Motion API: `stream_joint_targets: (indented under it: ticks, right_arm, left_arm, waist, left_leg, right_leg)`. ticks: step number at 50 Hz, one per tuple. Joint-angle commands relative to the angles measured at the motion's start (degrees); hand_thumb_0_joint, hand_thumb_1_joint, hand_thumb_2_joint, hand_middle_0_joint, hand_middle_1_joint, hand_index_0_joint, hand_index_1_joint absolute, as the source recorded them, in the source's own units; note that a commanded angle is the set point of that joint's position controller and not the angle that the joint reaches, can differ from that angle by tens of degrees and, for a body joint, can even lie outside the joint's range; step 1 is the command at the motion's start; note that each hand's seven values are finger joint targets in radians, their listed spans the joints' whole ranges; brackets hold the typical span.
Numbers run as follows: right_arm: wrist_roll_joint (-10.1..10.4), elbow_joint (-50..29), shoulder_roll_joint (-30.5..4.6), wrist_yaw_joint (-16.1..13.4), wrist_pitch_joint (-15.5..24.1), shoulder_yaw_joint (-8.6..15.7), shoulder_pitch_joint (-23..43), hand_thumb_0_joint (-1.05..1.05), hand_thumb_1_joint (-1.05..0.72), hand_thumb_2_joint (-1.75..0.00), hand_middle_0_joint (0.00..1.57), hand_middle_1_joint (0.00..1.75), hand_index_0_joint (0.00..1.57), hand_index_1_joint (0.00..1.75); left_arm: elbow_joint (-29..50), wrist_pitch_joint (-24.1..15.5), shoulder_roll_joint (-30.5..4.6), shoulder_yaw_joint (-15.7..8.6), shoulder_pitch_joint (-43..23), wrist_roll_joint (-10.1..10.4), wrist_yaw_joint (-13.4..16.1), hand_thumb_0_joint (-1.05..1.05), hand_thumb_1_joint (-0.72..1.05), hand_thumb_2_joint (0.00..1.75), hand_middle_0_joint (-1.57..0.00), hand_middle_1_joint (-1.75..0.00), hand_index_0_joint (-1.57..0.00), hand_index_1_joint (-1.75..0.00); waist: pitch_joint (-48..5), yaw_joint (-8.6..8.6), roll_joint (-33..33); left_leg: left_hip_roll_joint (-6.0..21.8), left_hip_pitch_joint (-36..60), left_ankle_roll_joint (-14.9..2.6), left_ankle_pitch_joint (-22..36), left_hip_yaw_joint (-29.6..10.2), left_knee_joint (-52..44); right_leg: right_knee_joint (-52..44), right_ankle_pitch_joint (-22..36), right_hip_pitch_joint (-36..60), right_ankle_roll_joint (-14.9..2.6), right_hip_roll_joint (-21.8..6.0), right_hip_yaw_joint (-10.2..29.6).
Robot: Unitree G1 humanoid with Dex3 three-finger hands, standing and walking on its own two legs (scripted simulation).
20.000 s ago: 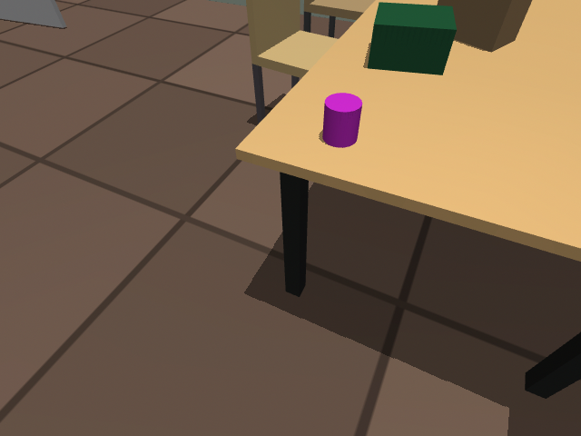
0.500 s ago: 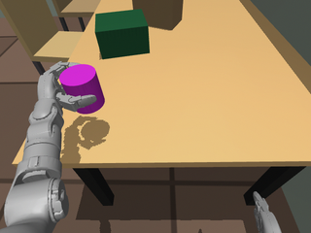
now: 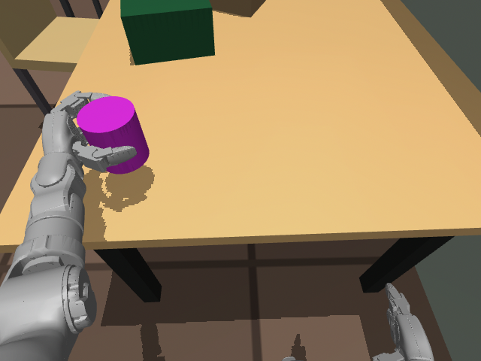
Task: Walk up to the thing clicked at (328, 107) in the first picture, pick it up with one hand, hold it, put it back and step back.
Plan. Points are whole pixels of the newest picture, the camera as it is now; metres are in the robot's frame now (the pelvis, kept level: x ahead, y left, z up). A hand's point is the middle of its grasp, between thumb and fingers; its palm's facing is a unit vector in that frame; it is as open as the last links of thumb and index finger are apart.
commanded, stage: lower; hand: left
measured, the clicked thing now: (116, 136) +0.48 +0.17 +0.12
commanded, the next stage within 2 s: loosen in 1.12 s
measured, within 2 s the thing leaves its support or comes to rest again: rests again in 0.92 s
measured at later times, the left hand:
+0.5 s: hand (110, 145) +0.49 +0.20 +0.09, palm faces +0.12 -0.99 +0.02, open 11.6 cm
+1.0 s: hand (118, 154) +0.50 +0.19 +0.06, palm faces +0.12 -0.99 +0.02, open 11.6 cm
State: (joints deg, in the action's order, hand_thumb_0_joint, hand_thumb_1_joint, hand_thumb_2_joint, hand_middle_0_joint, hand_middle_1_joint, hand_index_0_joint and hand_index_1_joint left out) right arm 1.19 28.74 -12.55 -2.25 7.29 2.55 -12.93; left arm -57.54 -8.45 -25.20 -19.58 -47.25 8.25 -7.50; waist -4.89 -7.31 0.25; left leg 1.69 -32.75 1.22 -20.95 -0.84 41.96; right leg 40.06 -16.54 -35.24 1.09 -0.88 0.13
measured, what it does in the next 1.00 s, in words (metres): stands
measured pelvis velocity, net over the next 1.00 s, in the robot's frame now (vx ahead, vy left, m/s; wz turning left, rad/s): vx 0.00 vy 0.01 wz -0.01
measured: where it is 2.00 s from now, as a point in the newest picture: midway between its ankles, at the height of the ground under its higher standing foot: outside the picture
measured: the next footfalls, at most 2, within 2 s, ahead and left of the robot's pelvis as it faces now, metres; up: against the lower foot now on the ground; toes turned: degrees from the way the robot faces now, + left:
none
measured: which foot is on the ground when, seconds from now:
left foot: down 0.00-1.00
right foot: down 0.00-1.00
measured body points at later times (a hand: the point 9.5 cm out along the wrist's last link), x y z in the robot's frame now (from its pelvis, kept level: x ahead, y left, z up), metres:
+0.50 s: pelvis +0.00 +0.01 -0.02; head +0.08 +0.02 +0.42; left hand +0.48 +0.25 +0.09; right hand +0.15 -0.26 -0.07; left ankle -0.01 +0.13 -0.71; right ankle +0.03 -0.13 -0.71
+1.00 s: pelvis +0.00 +0.01 -0.03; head +0.10 +0.02 +0.41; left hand +0.49 +0.25 +0.06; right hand +0.15 -0.26 -0.06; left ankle -0.01 +0.13 -0.71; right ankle +0.03 -0.13 -0.71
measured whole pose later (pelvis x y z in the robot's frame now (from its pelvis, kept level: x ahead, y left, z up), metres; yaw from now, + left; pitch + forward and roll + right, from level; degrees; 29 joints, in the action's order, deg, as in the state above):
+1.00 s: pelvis +0.00 +0.01 -0.03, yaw +0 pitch +18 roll -1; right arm -0.8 10.0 -13.6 0.0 3.6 2.3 -19.4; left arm -59.8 -15.0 -25.7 -22.5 -47.4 6.0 -6.0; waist -6.3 -9.9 0.0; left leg 2.1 -46.6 1.0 -26.8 -1.3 55.6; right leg 52.2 -21.4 -48.6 1.4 -0.4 0.0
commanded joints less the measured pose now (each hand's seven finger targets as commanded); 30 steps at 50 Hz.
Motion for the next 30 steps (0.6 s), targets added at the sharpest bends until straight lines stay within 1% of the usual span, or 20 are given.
stream_joint_targets:
  ticks: [1, 2, 3, 4, 5, 8, 9, 11, 12, 13, 14, 17, 18, 20, 22, 23, 24, 26, 28, 30]
  right_arm:
    - [0.16, -10.58, -9.52, -0.72, 2.72, 4.21, 2.63, 0.0, 0.52, -0.06, 0.05, 0.05, 0.05, 0.05]
    - [0.0, -10.51, -7.69, -0.42, 2.43, 2.98, 2.19, 0.0, 0.52, -0.06, 0.05, 0.05, 0.05, 0.05]
    - [-0.09, -12.35, -9.23, -0.47, 2.39, 3.98, 2.49, 0.0, 0.52, -0.06, 0.05, 0.05, 0.05, 0.05]
    - [-0.01, -13.52, -10.41, -0.72, 2.31, 5.03, 2.99, 0.0, 0.52, -0.06, 0.05, 0.05, 0.05, 0.05]
    - [-0.19, -11.77, -8.13, -0.29, 1.96, 3.42, -0.2, 0.0, 0.52, -0.06, 0.05, 0.05, 0.05, 0.05]
    - [-0.32, -14.87, -9.82, -0.33, 1.83, 4.56, 1.38, 0.0, 0.52, -0.06, 0.05, 0.05, 0.05, 0.05]
    - [-0.41, -15.93, -10.04, -0.3, 1.85, 4.52, 0.27, 0.0, 0.52, -0.06, 0.05, 0.05, 0.05, 0.05]
    - [-0.48, -16.08, -7.6, 0.32, 1.6, 2.75, -0.64, 0.0, 0.51, -0.06, 0.05, 0.05, 0.05, 0.05]
    - [-0.51, -16.84, -9.18, 0.17, 1.65, 3.98, -0.52, 0.0, 0.51, -0.06, 0.05, 0.05, 0.05, 0.05]
    - [-0.59, -16.48, -8.52, 0.3, 1.38, 3.44, -2.26, 0.0, 0.51, -0.06, 0.05, 0.05, 0.05, 0.05]
    - [-0.63, -17.22, -8.35, 0.54, 1.23, 3.15, -1.45, 0.0, 0.51, -0.06, 0.05, 0.05, 0.05, 0.05]
    - [-0.81, -18.91, -11.03, 0.36, 1.16, 5.39, -1.65, 0.0, 0.52, -0.06, 0.05, 0.05, 0.05, 0.05]
    - [-0.93, -17.02, -9.3, 0.6, 0.74, 4.75, -3.32, 0.0, 0.52, -0.06, 0.05, 0.05, 0.05, 0.05]
    - [-0.86, -20.97, -10.69, 0.51, 1.19, 5.54, -1.92, 0.0, 0.51, -0.06, 0.05, 0.05, 0.05, 0.05]
    - [-0.98, -21.84, -8.35, 0.8, 0.81, 3.34, -3.15, 0.0, 0.51, -0.06, 0.05, 0.05, 0.05, 0.05]
    - [-1.0, -21.58, -8.94, 0.7, 0.7, 4.01, -3.44, 0.0, 0.51, -0.06, 0.05, 0.05, 0.05, 0.05]
    - [-1.03, -22.14, -9.98, 0.55, 0.64, 5.0, -3.61, 0.0, 0.51, -0.06, 0.05, 0.05, 0.05, 0.05]
    - [-1.07, -22.35, -8.77, 0.82, 0.4, 3.74, -3.51, 0.0, 0.51, -0.06, 0.05, 0.05, 0.05, 0.05]
    - [-1.28, -22.03, -10.81, 0.5, 0.32, 6.04, -4.4, 0.0, 0.51, -0.06, 0.05, 0.05, 0.05, 0.05]
    - [-1.25, -24.93, -8.93, 0.88, 0.37, 3.88, -3.39, 0.0, 0.51, -0.06, 0.05, 0.05, 0.05, 0.05]
  left_arm:
    - [11.09, -5.74, -15.77, -2.73, -27.47, 0.94, 0.15, 0.0, -0.05, 1.17, -1.23, -1.35, -1.24, -1.36]
    - [15.59, -6.55, -15.79, -2.26, -30.9, 0.91, 0.1, 0.0, -0.05, 1.18, -1.25, -1.36, -1.26, -1.37]
    - [15.16, -6.63, -16.02, -2.61, -31.16, 0.93, 0.16, 0.0, -0.05, 1.17, -1.25, -1.36, -1.26, -1.37]
    - [10.82, -6.17, -16.14, -3.18, -27.53, 0.74, 0.63, 0.0, -0.05, 1.17, -1.25, -1.36, -1.26, -1.37]
    - [10.35, -6.42, -14.69, -2.35, -27.12, 0.41, 0.3, 0.0, -0.05, 1.17, -1.23, -1.35, -1.25, -1.36]
    - [12.24, -7.16, -15.49, -2.68, -28.3, 0.33, 0.37, 0.0, -0.03, 1.18, -1.26, -1.36, -1.27, -1.37]
    - [13.71, -7.44, -17.4, -4.15, -28.73, 0.39, 0.49, 0.0, -0.04, 1.18, -1.25, -1.36, -1.26, -1.37]
    - [12.32, -7.5, -12.66, -1.49, -28.15, 0.35, -0.05, 0.0, -0.04, 1.17, -1.24, -1.34, -1.25, -1.36]
    - [11.96, -7.6, -14.22, -2.71, -27.5, 0.3, -0.06, 0.0, -0.06, 1.16, -1.25, -1.35, -1.25, -1.36]
    - [12.12, -7.74, -14.45, -2.33, -27.88, 0.05, -0.06, 0.0, -0.06, 1.16, -1.24, -1.34, -1.24, -1.36]
    - [12.2, -7.72, -13.55, -1.74, -27.6, 0.08, -0.01, 0.0, -0.05, 1.16, -1.24, -1.34, -1.24, -1.35]
    - [13.06, -7.99, -17.11, -4.51, -28.31, -0.02, 0.91, 0.0, -0.06, 1.15, -1.23, -1.33, -1.24, -1.34]
    - [13.84, -8.17, -13.48, -1.68, -29.89, -0.04, 0.86, 0.0, -0.06, 1.16, -1.23, -1.33, -1.24, -1.35]
    - [12.51, -8.05, -14.65, -3.63, -27.98, -0.18, 1.49, 0.0, -0.07, 1.16, -1.24, -1.34, -1.24, -1.36]
    - [13.03, -8.49, -13.43, -2.46, -29.61, -0.56, 1.45, 0.0, -0.08, 1.15, -1.23, -1.33, -1.24, -1.35]
    - [12.05, -8.62, -13.06, -2.4, -28.47, -0.36, 1.15, 0.0, -0.08, 1.15, -1.23, -1.33, -1.23, -1.35]
    - [12.13, -8.68, -15.1, -3.7, -28.02, -0.54, 1.4, 0.0, -0.08, 1.16, -1.23, -1.34, -1.24, -1.36]
    - [11.0, -8.51, -13.3, -2.41, -28.0, -0.84, 1.49, 0.0, -0.07, 1.16, -1.23, -1.33, -1.23, -1.35]
    - [11.73, -8.85, -16.01, -4.34, -28.94, -1.08, 2.16, 0.0, -0.09, 1.15, -1.23, -1.33, -1.24, -1.35]
    - [12.23, -9.13, -13.62, -2.83, -29.15, -1.16, 1.95, 0.0, -0.08, 1.14, -1.24, -1.32, -1.24, -1.34]
  waist:
    - [-24.79, -0.55, 3.09]
    - [-27.96, 0.04, 5.73]
    - [-29.75, -0.27, 5.3]
    - [-26.55, -0.38, 3.46]
    - [-25.86, -0.78, 3.99]
    - [-27.75, -0.5, 4.75]
    - [-28.91, -0.95, 6.44]
    - [-28.68, -1.03, 5.96]
    - [-28.15, -1.37, 6.03]
    - [-27.87, -1.6, 7.06]
    - [-28.47, -1.09, 6.55]
    - [-28.07, -1.34, 6.65]
    - [-27.87, -1.69, 7.77]
    - [-28.44, -1.74, 5.84]
    - [-28.89, -2.0, 6.11]
    - [-29.02, -1.84, 5.66]
    - [-29.02, -1.85, 4.86]
    - [-27.27, -1.65, 4.93]
    - [-28.22, -2.21, 6.4]
    - [-29.32, -2.0, 5.39]
  left_leg:
    - [-0.84, 8.2, -1.94, 17.28, 0.92, -0.77]
    - [-0.96, 8.33, -1.93, 17.05, 1.04, -0.35]
    - [-0.76, 8.88, -1.81, 17.95, 0.94, -0.07]
    - [-0.68, 7.64, -1.8, 17.72, 0.78, 0.1]
    - [-0.75, 6.26, -1.87, 17.9, 0.89, 0.83]
    - [-0.58, 7.18, -1.68, 18.18, 0.78, 1.53]
    - [-0.38, 8.03, -1.45, 20.12, 0.68, 2.08]
    - [-0.05, 7.9, -1.32, 21.66, 0.25, 2.58]
    - [0.16, 8.15, -1.25, 22.54, 0.2, 3.01]
    - [-0.05, 7.2, -1.31, 22.8, 0.34, 3.47]
    - [-0.14, 6.84, -1.41, 21.42, 0.39, 3.45]
    - [-0.02, 5.0, -1.33, 18.04, 0.28, 3.55]
    - [-0.09, 5.36, -1.35, 15.97, 0.23, 3.58]
    - [0.26, 5.57, -1.21, 18.49, -0.21, 4.03]
    - [0.1, 5.11, -1.39, 18.56, 0.05, 4.66]
    - [-0.07, 4.51, -1.53, 18.29, 0.26, 5.07]
    - [-0.18, 3.46, -1.63, 17.69, 0.33, 5.02]
    - [-0.44, 1.99, -1.75, 14.75, 0.61, 4.91]
    - [-0.3, 2.42, -1.55, 15.21, 0.46, 5.44]
    - [-0.29, 1.9, -1.64, 15.07, 0.35, 5.78]
  right_leg:
    - [-1.43, 15.35, 10.25, -1.42, 1.0, -1.07]
    - [-0.99, 15.38, 10.79, -1.42, 0.88, -0.9]
    - [-0.51, 15.81, 11.0, -1.58, 0.93, -0.98]
    - [-0.35, 15.34, 10.15, -1.56, 1.17, -1.25]
    - [0.0, 15.97, 9.61, -1.51, 1.01, -1.12]
    - [0.81, 15.4, 8.45, -1.67, 1.21, -1.15]
    - [1.36, 16.59, 8.08, -1.77, 1.21, -1.34]
    - [2.09, 16.98, 7.06, -1.92, 1.4, -1.62]
    - [2.39, 16.92, 5.72, -1.99, 1.47, -1.68]
    - [2.59, 17.69, 6.18, -1.93, 1.34, -1.51]
    - [2.76, 16.81, 6.36, -1.93, 1.33, -1.42]
    - [3.37, 14.15, 5.32, -2.07, 1.39, -1.45]
    - [3.36, 12.32, 3.97, -2.06, 1.44, -1.45]
    - [4.04, 13.9, 4.14, -2.13, 1.61, -1.87]
    - [4.33, 14.32, 4.38, -2.04, 1.56, -1.74]
    - [4.46, 14.52, 4.63, -1.89, 1.5, -1.53]
    - [4.61, 14.68, 5.45, -1.82, 1.39, -1.4]
    - [4.6, 12.57, 4.42, -1.82, 1.39, -1.2]
    - [5.09, 12.52, 3.19, -1.94, 1.44, -1.22]
    - [5.32, 12.69, 4.05, -1.91, 1.35, -1.26]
